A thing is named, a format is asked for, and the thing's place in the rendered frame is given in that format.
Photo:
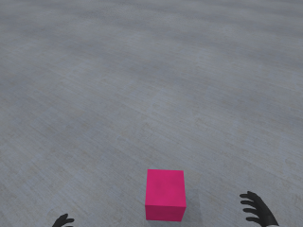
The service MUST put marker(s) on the robot left hand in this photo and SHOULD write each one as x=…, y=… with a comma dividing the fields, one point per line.
x=63, y=220

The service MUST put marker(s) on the robot right hand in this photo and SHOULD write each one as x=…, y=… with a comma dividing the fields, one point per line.
x=265, y=216

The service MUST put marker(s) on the carton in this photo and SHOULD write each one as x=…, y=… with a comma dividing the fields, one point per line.
x=165, y=195

